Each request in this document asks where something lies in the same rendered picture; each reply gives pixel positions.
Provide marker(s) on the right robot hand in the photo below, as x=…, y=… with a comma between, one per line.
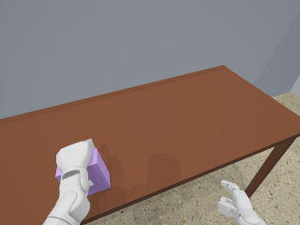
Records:
x=239, y=200

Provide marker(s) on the robot right forearm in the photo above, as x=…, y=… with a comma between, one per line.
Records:
x=246, y=216

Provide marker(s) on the sponge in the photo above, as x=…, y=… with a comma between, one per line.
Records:
x=97, y=173

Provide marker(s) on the robot left forearm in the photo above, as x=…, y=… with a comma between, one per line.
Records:
x=72, y=206

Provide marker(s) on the table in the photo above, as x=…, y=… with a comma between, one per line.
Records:
x=151, y=137

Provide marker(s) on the left robot hand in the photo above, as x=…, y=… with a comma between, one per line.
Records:
x=75, y=155

